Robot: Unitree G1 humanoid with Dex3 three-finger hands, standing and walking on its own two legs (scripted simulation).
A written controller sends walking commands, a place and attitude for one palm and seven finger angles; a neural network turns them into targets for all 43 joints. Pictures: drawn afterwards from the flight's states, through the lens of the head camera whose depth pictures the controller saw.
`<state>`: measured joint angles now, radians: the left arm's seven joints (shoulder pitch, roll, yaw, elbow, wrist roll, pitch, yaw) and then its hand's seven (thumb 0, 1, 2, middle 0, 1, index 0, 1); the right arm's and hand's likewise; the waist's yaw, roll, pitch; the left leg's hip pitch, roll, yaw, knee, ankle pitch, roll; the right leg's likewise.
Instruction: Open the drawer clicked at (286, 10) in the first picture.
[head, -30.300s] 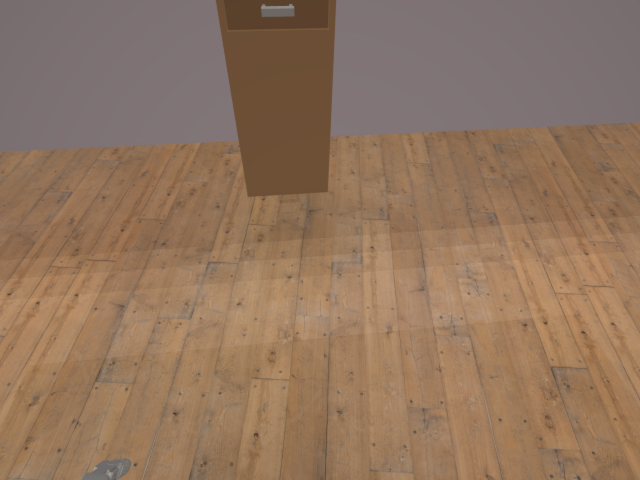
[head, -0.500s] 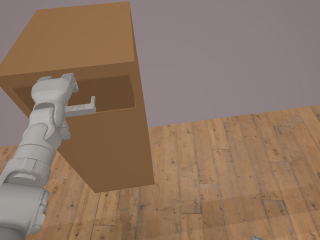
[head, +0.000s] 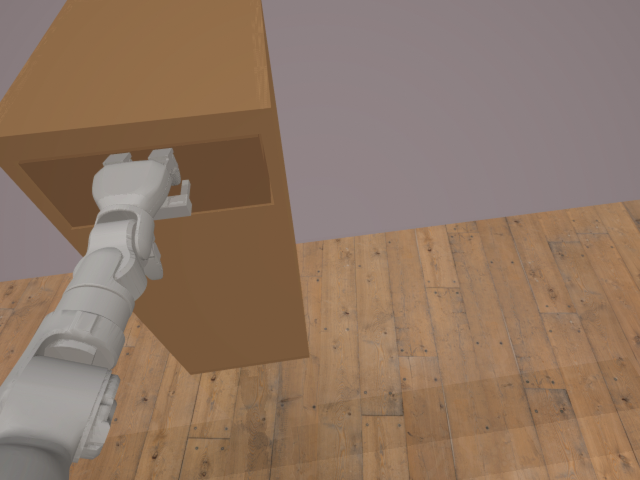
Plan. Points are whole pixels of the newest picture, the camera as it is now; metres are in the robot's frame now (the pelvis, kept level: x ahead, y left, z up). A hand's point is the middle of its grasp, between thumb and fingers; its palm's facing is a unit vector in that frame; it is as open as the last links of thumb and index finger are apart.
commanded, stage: lower the fingers behind the handle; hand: left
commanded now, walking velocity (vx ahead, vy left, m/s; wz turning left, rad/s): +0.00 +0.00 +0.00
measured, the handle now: (155, 199) +0.50 +0.27 +0.05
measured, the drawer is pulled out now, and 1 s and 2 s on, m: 0.00 0.00 0.00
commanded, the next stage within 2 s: lift the fingers back up to retry in 1.16 s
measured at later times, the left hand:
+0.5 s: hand (153, 226) +0.44 +0.25 +0.06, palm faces +0.00 +0.01 -1.00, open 14.0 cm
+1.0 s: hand (153, 225) +0.44 +0.25 +0.06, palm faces +0.02 +0.03 -1.00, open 13.9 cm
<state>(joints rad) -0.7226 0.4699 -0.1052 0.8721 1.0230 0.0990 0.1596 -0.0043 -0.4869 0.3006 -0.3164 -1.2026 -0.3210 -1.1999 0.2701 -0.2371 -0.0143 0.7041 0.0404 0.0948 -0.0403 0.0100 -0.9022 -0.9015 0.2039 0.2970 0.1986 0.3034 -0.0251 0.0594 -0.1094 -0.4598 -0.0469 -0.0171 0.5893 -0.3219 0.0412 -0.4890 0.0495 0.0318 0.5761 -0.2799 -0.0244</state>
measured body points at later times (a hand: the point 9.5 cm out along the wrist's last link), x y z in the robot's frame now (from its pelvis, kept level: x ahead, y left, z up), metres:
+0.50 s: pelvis +0.00 +0.00 +0.00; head +0.05 -0.01 +0.44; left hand +0.43 +0.25 +0.11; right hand +0.08 -0.26 -0.13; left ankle -0.03 +0.09 -0.73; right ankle -0.01 -0.11 -0.73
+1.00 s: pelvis -0.02 +0.00 -0.01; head +0.04 +0.00 +0.43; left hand +0.43 +0.25 +0.11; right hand +0.05 -0.26 -0.14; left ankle -0.03 +0.09 -0.73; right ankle -0.01 -0.11 -0.73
